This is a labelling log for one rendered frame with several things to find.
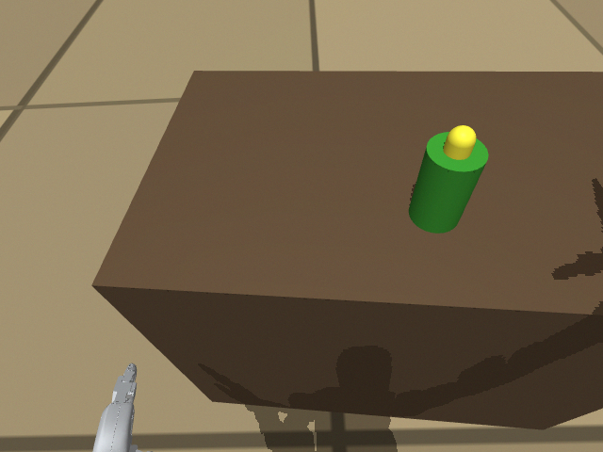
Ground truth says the bottle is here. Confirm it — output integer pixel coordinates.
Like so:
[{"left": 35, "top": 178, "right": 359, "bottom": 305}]
[{"left": 409, "top": 125, "right": 489, "bottom": 234}]

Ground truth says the left robot hand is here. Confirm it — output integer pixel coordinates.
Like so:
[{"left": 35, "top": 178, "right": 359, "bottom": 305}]
[{"left": 92, "top": 363, "right": 153, "bottom": 452}]

